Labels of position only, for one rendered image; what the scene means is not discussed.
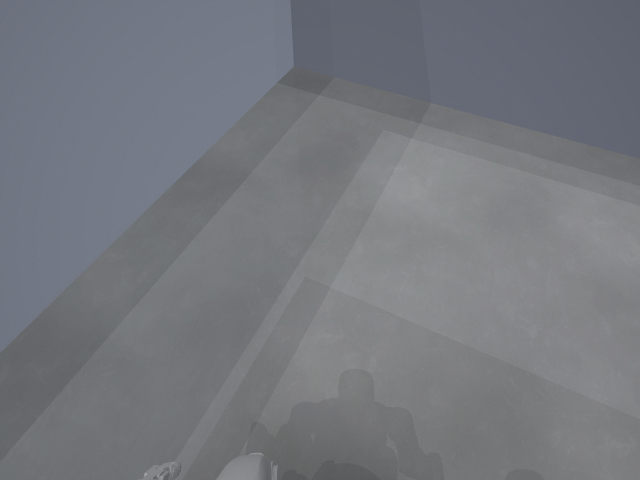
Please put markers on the left robot thigh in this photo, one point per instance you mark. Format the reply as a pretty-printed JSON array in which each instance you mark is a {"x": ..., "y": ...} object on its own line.
[{"x": 250, "y": 467}]

